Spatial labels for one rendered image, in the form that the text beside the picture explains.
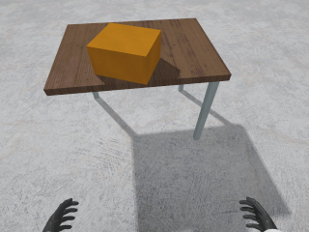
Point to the left robot hand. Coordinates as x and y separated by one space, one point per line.
53 224

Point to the carton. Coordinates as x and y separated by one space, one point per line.
125 52

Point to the right robot hand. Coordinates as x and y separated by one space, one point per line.
262 217

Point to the table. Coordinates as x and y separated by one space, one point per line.
187 56

